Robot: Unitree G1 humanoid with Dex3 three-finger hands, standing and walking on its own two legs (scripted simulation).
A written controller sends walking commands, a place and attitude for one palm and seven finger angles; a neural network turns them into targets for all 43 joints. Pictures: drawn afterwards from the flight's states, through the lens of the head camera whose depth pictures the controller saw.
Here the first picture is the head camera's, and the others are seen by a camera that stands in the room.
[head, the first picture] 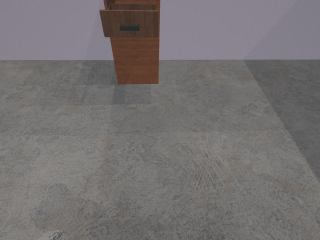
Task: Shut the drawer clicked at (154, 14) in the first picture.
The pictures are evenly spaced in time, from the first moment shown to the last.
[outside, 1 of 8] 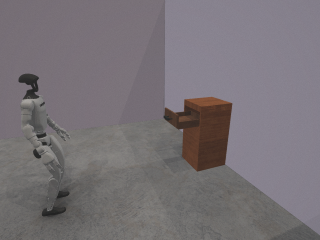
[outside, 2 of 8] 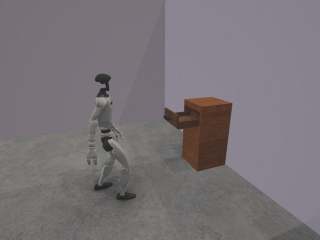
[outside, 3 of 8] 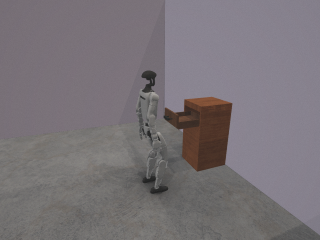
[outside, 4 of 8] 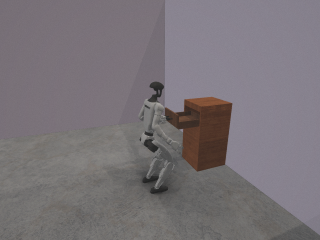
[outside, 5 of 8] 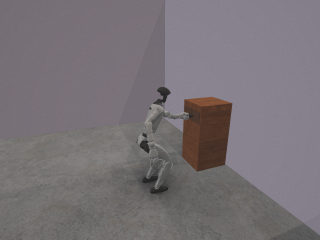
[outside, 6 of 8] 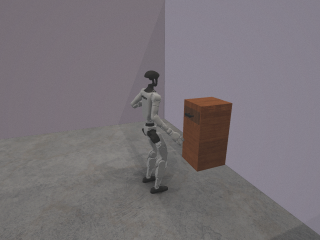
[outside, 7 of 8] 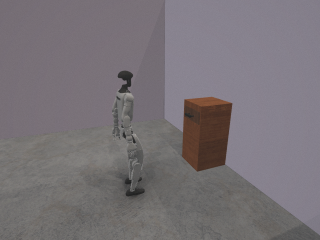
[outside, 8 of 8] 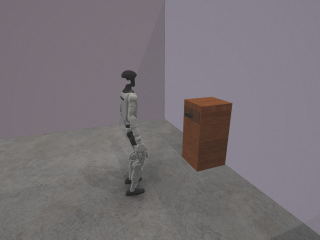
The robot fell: no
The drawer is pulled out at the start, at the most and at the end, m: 0.30 0.30 0.00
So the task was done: yes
